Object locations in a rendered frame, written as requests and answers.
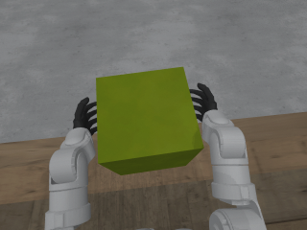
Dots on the right robot forearm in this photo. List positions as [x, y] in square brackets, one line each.
[229, 157]

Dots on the left robot hand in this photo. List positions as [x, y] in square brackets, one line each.
[82, 117]

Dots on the right robot upper arm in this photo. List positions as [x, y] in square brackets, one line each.
[242, 218]

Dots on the right robot hand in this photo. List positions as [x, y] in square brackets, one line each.
[207, 101]

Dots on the carton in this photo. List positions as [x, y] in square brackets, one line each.
[146, 121]

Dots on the left robot forearm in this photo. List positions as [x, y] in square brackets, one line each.
[68, 180]

